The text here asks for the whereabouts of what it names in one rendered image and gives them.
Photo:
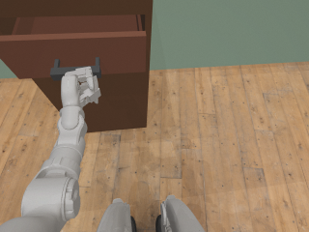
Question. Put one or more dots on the drawer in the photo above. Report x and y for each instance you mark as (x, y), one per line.
(76, 40)

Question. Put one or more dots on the cabinet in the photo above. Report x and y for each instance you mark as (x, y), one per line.
(123, 101)

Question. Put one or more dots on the robot left thigh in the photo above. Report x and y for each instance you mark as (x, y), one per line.
(115, 218)

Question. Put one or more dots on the left robot upper arm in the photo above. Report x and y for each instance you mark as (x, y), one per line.
(48, 204)

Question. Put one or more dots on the left robot shin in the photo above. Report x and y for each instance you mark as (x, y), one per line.
(120, 200)

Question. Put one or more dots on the robot left hand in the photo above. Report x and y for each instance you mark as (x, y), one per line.
(71, 89)

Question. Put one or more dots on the handle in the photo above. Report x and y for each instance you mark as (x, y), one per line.
(58, 72)

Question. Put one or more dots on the left robot forearm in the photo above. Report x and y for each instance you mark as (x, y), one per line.
(68, 151)

